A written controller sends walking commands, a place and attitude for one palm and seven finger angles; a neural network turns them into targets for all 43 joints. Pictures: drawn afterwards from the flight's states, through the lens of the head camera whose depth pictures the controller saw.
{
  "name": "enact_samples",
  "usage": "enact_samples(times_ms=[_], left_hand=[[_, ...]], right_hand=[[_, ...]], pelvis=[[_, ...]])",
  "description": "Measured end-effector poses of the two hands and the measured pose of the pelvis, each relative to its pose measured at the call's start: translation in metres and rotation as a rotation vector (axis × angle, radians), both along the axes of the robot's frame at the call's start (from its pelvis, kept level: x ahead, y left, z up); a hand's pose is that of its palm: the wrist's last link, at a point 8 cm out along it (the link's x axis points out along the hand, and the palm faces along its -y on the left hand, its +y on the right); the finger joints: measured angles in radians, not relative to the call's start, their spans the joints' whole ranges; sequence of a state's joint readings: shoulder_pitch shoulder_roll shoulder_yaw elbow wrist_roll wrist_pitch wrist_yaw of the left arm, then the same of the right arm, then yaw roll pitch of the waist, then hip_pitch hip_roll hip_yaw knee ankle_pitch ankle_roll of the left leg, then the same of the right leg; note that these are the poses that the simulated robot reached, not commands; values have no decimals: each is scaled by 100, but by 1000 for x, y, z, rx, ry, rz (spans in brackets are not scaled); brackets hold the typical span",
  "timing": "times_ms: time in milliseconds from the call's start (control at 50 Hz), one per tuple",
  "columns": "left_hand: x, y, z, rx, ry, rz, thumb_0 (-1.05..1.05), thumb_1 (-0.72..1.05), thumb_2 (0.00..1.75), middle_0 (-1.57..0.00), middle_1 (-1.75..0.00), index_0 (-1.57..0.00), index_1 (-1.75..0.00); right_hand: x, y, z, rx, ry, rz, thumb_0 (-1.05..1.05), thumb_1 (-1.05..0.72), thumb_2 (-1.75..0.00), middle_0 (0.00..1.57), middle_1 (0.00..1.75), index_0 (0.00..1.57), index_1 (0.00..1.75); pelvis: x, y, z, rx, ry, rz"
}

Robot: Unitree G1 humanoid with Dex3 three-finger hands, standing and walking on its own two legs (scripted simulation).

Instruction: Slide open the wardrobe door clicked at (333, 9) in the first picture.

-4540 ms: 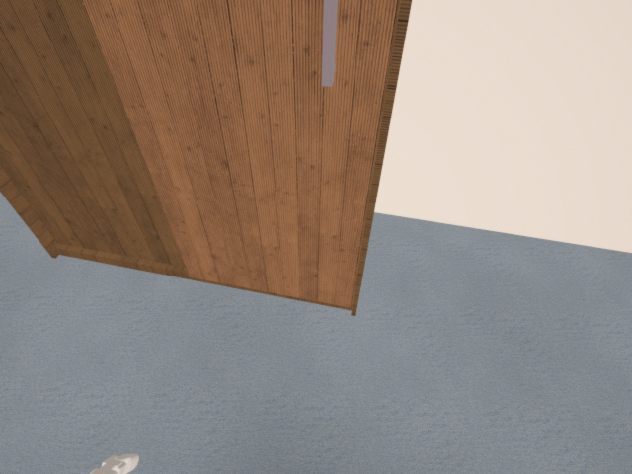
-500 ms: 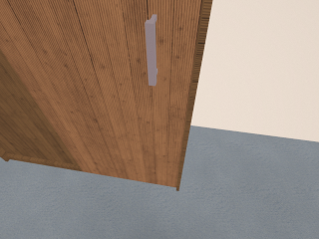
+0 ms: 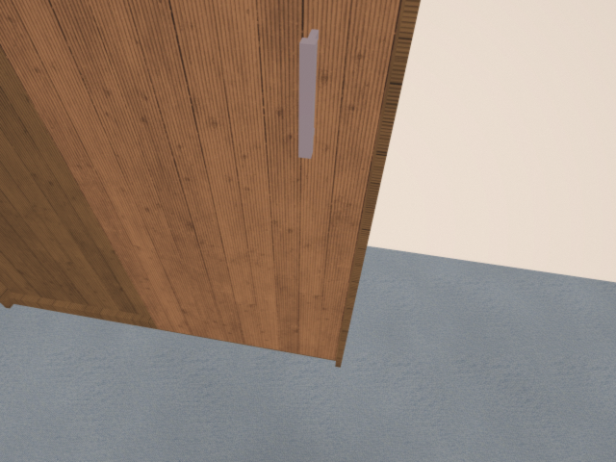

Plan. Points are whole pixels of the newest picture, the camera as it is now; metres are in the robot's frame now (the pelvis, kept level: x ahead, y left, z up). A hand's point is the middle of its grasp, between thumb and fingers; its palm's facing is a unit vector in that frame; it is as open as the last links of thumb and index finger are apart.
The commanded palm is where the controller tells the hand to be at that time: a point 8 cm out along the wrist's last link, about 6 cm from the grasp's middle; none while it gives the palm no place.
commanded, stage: come to a stop and stand still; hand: right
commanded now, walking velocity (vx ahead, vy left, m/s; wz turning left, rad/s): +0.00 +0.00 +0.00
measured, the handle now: (309, 97) +0.56 +0.04 +0.21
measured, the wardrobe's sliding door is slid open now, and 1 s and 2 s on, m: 0.00 0.00 0.00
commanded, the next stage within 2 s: look again from close up in 0.98 s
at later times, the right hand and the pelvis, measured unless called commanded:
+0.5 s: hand out of the picture -0.02 -0.11 -0.18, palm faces +0.04 +0.99 -0.15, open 7.4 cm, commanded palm none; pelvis +0.02 +0.04 +0.00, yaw +0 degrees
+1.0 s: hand out of the picture +0.02 -0.11 -0.18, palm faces +0.04 +0.98 -0.19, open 7.4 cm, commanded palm none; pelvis +0.04 +0.05 +0.00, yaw +1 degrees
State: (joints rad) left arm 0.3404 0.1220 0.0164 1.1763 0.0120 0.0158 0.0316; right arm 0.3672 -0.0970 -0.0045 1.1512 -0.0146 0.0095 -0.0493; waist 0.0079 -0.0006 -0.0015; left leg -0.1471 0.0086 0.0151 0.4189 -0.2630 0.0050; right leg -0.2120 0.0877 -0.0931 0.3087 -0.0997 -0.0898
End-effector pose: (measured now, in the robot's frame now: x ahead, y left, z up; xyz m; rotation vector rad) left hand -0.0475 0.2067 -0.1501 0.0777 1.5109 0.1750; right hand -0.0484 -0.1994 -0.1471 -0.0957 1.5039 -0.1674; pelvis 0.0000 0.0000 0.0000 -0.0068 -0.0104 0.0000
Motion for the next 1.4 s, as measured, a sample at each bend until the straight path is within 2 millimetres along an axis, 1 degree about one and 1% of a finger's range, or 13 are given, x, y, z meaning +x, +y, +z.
enact_samples(times_ms=[60, 120, 220, 320, 480, 580, 640, 820, 1080, 1140, 1200, 1300, 1400], left_hand=[[3, 6, 0, 5, -8, -5, 0, 91, 90, -20, -30, -20, -30], [9, 11, 0, 7, -22, -11, 0, 91, 90, -20, -30, -20, -30], [21, 17, -1, 1, -46, -24, 0, 91, 90, -20, -30, -20, -30], [32, 20, -2, -9, -64, -33, 0, 91, 90, -20, -30, -20, -30], [39, 30, -2, -10, -62, -27, 1, 92, 90, -20, -30, -20, -30], [42, 35, -2, -12, -56, -25, 0, 91, 90, -20, -30, -20, -30], [45, 37, -2, -12, -52, -22, 0, 91, 90, -20, -30, -20, -30], [57, 46, -3, -6, -47, -26, 0, 91, 90, -20, -30, -20, -30], [76, 58, -1, 25, -72, -40, 0, 91, 90, -20, -30, -20, -30], [81, 62, -1, 39, -99, -41, 1, 92, 90, -20, -30, -20, -30], [87, 62, -4, 54, -152, -30, 1, 93, 90, -20, -30, -20, -30], [93, 48, -3, 59, -211, -27, 1, 93, 90, -20, -30, -20, -30], [91, 36, -1, 59, -225, -43, 1, 95, 90, -20, -30, -20, -30]], right_hand=[[-15, 5, 1, 1, 36, -10, 1, -91, -90, 20, 30, 19, 30], [-24, 10, 2, 2, 61, -16, 1, -91, -90, 20, 30, 19, 30], [-26, 19, 3, 4, 66, -21, 1, -91, -90, 20, 30, 19, 30], [-14, 29, 2, 9, 39, -15, 1, -91, -90, 20, 30, 19, 30], [21, 41, 0, 14, -27, 10, 1, -91, -90, 20, 30, 19, 30], [43, 46, 0, 9, -64, 25, 1, -91, -90, 20, 30, 20, 30], [51, 45, 0, -2, -66, 33, 1, -91, -90, 20, 30, 20, 30], [62, 43, 2, -27, -65, 31, 1, -91, -90, 20, 30, 20, 30], [64, 45, 0, -22, -51, 23, 1, -90, -90, 20, 30, 20, 30], [63, 43, -1, -27, -70, 46, 1, -90, -90, 20, 30, 20, 30], [65, 37, -4, -18, -84, 71, 1, -90, -90, 20, 30, 20, 30], [80, 17, -6, -33, -142, 75, 1, -90, -90, 20, 30, 20, 30], [97, -2, -4, -47, -207, 89, 1, -90, -90, 20, 30, 20, 30]], pelvis=[[-1, 4, 0, 0, 3, 0], [0, 8, 0, 1, 3, 0], [2, 16, 0, 1, 3, -2], [5, 23, 0, 0, 5, -1], [15, 34, 0, -2, 7, 5], [21, 40, 0, -4, 7, 6], [25, 44, 0, -5, 7, 9], [36, 51, 0, -6, 6, 12], [44, 53, -1, -5, -4, 15], [40, 49, -4, 16, 10, 27], [38, 41, -9, 39, 12, 33], [39, 29, -10, 18, -6, 36], [34, 18, -9, 14, -12, 35]])
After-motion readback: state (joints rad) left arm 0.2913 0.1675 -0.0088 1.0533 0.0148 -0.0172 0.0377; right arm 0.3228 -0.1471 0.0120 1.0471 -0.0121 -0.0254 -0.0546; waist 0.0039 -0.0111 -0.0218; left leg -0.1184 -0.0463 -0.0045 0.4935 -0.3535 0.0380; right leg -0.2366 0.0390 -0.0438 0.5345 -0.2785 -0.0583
